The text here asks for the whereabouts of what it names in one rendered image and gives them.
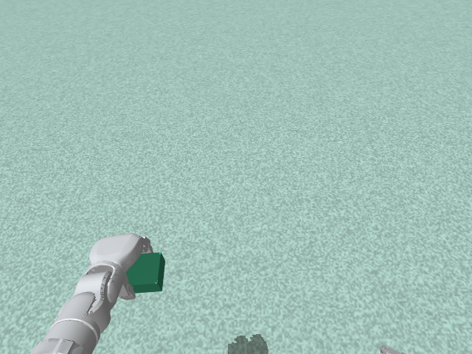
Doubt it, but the small box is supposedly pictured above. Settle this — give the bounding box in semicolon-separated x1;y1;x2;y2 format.
125;252;165;294

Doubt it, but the left robot hand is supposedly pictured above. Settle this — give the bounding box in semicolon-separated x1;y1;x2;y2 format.
89;233;153;300

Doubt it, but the left robot arm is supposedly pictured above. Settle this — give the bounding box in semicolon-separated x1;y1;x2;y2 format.
30;261;125;354

